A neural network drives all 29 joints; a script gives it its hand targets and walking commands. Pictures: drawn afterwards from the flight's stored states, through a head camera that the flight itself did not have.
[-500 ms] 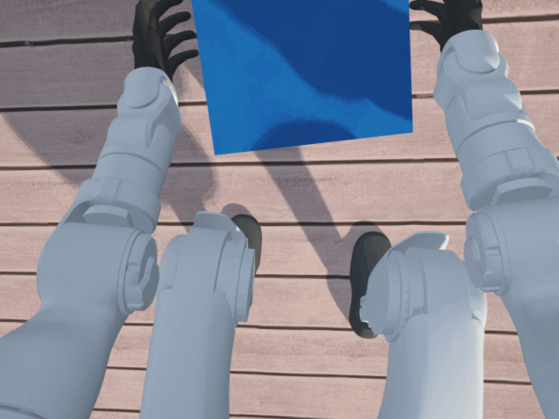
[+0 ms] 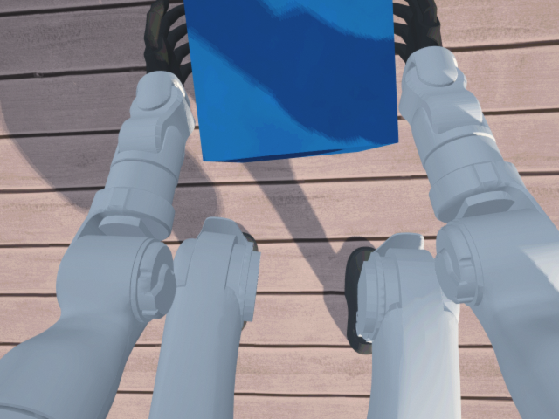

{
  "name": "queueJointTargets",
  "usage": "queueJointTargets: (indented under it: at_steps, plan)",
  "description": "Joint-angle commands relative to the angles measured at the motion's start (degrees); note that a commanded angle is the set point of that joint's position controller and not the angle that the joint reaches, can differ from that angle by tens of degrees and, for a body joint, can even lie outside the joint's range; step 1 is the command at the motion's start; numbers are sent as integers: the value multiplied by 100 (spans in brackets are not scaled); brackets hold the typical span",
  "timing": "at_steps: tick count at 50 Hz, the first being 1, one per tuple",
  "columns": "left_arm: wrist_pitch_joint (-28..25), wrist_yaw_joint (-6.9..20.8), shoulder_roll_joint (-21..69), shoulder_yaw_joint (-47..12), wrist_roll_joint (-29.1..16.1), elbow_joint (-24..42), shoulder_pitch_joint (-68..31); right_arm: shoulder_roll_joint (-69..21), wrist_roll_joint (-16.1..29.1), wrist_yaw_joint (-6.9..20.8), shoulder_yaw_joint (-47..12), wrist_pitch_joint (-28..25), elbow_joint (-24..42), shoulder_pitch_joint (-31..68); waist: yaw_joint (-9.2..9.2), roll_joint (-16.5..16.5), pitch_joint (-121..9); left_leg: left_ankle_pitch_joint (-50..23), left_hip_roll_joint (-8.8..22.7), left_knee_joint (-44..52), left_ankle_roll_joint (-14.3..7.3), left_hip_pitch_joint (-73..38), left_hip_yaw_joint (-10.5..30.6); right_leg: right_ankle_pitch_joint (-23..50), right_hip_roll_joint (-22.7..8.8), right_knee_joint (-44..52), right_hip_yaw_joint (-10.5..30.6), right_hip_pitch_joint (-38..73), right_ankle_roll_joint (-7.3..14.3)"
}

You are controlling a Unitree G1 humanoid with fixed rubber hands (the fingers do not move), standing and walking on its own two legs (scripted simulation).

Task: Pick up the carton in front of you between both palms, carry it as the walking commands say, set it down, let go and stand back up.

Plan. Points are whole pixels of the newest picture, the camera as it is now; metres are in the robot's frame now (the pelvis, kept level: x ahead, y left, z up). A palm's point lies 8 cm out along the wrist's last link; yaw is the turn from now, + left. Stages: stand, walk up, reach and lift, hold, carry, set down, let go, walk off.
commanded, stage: reach and lift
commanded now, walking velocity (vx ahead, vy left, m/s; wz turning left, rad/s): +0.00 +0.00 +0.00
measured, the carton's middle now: (293, 83) +0.51 +0.03 -0.22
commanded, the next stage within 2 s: none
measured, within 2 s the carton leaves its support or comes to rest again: neither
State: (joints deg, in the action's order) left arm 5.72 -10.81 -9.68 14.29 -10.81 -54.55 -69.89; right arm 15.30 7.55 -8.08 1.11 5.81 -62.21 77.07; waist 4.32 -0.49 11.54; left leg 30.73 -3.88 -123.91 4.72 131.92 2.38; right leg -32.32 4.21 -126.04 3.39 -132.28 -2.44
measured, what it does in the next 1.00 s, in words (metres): rises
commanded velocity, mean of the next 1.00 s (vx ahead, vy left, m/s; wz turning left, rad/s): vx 0.00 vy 0.00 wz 0.00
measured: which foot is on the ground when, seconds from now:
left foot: down 0.00-1.00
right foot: down 0.00-1.00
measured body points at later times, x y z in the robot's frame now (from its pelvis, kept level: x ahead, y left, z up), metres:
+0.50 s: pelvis +0.00 +0.00 +0.12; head +0.25 -0.01 +0.49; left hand +0.48 +0.17 +0.05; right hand +0.51 -0.13 +0.05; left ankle +0.12 +0.13 -0.33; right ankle +0.11 -0.12 -0.33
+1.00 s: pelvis +0.05 +0.00 +0.25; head +0.21 +0.00 +0.68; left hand +0.45 +0.16 +0.20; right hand +0.46 -0.14 +0.20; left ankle +0.12 +0.13 -0.33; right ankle +0.11 -0.12 -0.33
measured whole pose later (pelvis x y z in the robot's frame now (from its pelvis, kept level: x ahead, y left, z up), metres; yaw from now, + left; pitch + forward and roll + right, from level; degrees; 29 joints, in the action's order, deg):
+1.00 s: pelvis +0.05 +0.00 +0.25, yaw -2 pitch +32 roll +0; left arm 17.4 -3.5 4.6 22.0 7.4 -35.1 -34.5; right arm -3.6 -8.8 -3.9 18.7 16.1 -39.0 37.2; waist 2.2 0.7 -13.7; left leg 27.6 -5.4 -77.6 2.9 81.9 6.3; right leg -28.6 6.3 -78.5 6.5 -81.6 -2.0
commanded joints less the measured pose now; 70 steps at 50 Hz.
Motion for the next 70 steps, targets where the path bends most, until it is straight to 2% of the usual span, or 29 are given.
queueJointTargets:
  at_steps: [1,3,5,7,10,14,17,21,33,39,53,63,70]
  plan:
    - [112,1557,5716,-2410,-184,2179,-3743,-6247,263,1230,-1680,34,2190,2964,171,665,-8983,-2519,-487,937,-103,-4304,-1002,2440,466,1174,-746,4755,151]
    - [291,1589,5863,-2592,-114,2595,-3699,-6559,175,1248,-1765,230,2504,2765,165,617,-9233,-2304,-532,1107,-122,-4403,-1047,2246,529,1323,-788,4895,127]
    - [491,1654,6036,-2656,23,2743,-3538,-6878,30,1314,-1736,440,2615,2557,178,585,-9084,-1963,-552,1350,-159,-4340,-1049,1895,576,1545,-796,4819,121]
    - [701,1752,6197,-2523,251,2563,-3316,-7053,-205,1407,-1544,650,2428,2330,168,564,-8477,-1477,-547,1614,-194,-4100,-1018,1368,598,1822,-781,4459,124]
    - [965,1903,6429,-2106,664,1969,-3016,-7202,-596,1529,-1052,877,1794,2034,139,493,-7278,-684,-534,2036,-255,-3642,-961,537,610,2282,-753,3825,160]
    - [1126,2024,6531,-1535,1141,1493,-2855,-7184,-1087,1625,-372,996,1291,1882,84,409,-6803,-390,-556,2497,-294,-3665,-900,220,605,2758,-756,3692,219]
    - [1155,2087,6615,-1362,1323,1316,-2726,-7194,-1312,1672,-82,1012,1153,1740,-1,352,-6891,-466,-580,2787,-285,-3893,-868,331,618,3048,-751,3882,233]
    - [1154,2098,6798,-1400,1405,1342,-2467,-7300,-1447,1714,-24,1016,1196,1444,-84,293,-7176,-655,-604,3124,-254,-4383,-830,525,648,3381,-740,4144,219]
    - [1255,2131,7260,-2489,971,2033,-1497,-7941,-818,1770,-1267,1105,2252,752,-57,332,-7931,-1474,-629,3959,-213,-5931,-664,1329,665,4218,-611,5728,73]
    - [1261,2120,7393,-2735,938,2048,-827,-8080,-790,1731,-1468,1114,2349,88,-105,290,-7420,-1499,-635,4535,-223,-6506,-529,1385,659,4807,-496,6346,77]
    - [1074,2106,7433,-2660,1236,1804,613,-8134,-1043,1716,-1344,937,2254,-1313,-178,159,-6001,-1683,-503,6117,-330,-8112,-163,1626,497,6431,-99,7923,170]
    - [1063,2117,7465,-2838,1377,1943,1695,-8097,-1125,1750,-1531,941,2559,-2342,-261,129,-5285,-2445,-374,7387,-379,-9624,88,2417,350,7690,106,9436,193]
    - [1282,2166,7462,-3083,1366,2223,2355,-8076,-1099,1846,-1757,1181,2872,-2993,-318,90,-4650,-3033,-280,8330,-377,-10738,222,3027,265,8614,198,10557,201]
